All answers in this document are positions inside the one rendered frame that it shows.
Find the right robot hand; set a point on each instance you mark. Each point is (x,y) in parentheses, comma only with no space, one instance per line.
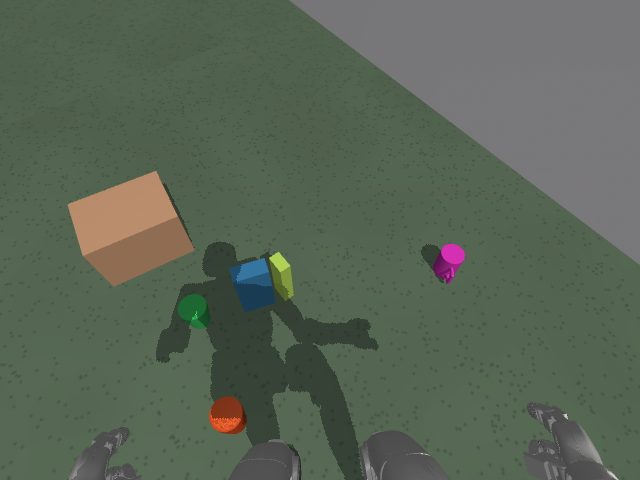
(547,460)

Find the right robot arm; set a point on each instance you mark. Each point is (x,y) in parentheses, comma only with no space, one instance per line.
(588,470)

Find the left robot hand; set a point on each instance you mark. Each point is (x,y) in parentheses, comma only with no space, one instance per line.
(92,463)

